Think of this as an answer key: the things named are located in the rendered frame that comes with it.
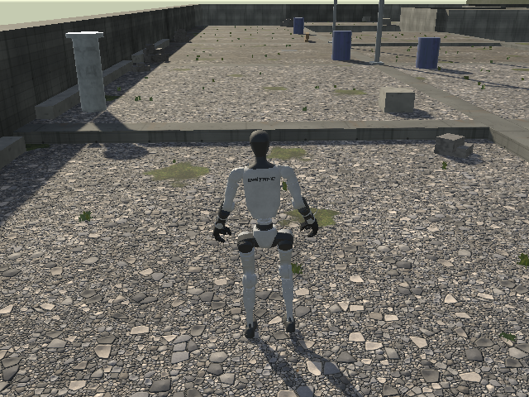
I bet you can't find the robot right forearm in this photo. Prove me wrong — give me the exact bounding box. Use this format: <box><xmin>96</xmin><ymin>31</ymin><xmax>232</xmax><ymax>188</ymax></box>
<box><xmin>298</xmin><ymin>196</ymin><xmax>315</xmax><ymax>224</ymax></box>

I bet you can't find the robot left upper arm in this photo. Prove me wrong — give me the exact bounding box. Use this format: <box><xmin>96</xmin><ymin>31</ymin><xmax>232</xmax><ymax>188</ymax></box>
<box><xmin>222</xmin><ymin>167</ymin><xmax>244</xmax><ymax>212</ymax></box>

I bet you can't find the right robot foot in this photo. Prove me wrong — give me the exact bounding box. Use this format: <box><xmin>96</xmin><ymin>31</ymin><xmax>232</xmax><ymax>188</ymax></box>
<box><xmin>284</xmin><ymin>314</ymin><xmax>295</xmax><ymax>333</ymax></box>

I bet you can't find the robot right hand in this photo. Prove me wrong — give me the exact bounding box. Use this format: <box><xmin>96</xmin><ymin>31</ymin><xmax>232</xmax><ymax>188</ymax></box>
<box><xmin>300</xmin><ymin>219</ymin><xmax>319</xmax><ymax>237</ymax></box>

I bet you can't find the robot left forearm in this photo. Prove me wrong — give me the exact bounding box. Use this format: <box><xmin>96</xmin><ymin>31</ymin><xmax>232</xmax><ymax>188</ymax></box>
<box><xmin>215</xmin><ymin>199</ymin><xmax>230</xmax><ymax>229</ymax></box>

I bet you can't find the robot left hand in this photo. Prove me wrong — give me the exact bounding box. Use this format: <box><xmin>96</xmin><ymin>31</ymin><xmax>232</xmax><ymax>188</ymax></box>
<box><xmin>212</xmin><ymin>225</ymin><xmax>231</xmax><ymax>243</ymax></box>

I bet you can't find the robot right shin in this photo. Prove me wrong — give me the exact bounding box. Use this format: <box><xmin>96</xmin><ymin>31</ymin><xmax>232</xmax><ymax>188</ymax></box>
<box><xmin>281</xmin><ymin>265</ymin><xmax>293</xmax><ymax>322</ymax></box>

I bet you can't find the robot right upper arm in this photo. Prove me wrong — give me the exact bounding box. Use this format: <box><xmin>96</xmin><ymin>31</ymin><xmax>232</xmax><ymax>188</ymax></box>
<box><xmin>279</xmin><ymin>165</ymin><xmax>306</xmax><ymax>209</ymax></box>

